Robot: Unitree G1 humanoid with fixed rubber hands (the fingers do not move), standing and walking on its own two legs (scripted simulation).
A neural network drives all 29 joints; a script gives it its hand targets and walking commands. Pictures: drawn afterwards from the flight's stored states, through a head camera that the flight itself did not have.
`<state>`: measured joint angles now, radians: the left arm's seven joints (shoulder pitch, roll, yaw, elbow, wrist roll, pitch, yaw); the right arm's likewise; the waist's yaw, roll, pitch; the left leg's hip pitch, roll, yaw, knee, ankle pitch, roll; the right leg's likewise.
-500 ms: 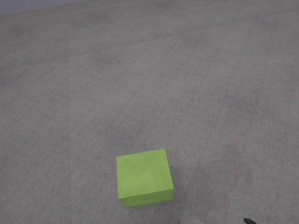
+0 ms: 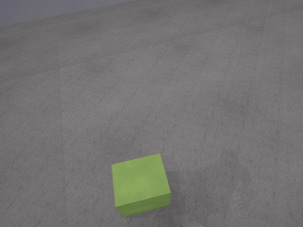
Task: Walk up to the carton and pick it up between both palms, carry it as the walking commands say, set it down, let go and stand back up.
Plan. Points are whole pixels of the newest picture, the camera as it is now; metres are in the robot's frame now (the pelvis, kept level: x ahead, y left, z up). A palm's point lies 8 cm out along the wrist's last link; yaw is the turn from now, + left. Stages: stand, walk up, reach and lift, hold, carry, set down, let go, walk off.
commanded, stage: walk up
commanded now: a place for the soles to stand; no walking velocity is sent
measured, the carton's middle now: (141, 186) +0.41 +0.11 -0.63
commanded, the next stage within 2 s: none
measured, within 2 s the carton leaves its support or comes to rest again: neither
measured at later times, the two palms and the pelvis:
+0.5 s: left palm out of the picture +0.03 +0.28 -0.12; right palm out of the picture +0.03 -0.26 -0.14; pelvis -0.02 +0.01 -0.01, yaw -1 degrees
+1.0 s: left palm out of the picture +0.08 +0.27 -0.12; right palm out of the picture -0.01 -0.26 -0.13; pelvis -0.01 +0.01 +0.00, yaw -4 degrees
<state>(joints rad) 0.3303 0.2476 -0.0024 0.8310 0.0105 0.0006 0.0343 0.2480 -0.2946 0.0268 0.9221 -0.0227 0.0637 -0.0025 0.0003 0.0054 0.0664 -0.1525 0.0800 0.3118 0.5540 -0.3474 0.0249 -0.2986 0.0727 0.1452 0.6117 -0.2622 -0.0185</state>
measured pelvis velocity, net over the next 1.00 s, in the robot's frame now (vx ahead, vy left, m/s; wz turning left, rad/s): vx -0.01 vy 0.01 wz -0.07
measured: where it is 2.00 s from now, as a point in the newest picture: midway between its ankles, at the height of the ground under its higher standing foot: outside the picture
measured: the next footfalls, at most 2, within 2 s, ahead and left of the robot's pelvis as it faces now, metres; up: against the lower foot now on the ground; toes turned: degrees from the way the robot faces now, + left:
left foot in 1.28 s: -0.01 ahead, +0.19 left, +0.00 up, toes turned +11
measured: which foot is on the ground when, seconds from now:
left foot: down 0.00-1.00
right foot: down 0.00-1.00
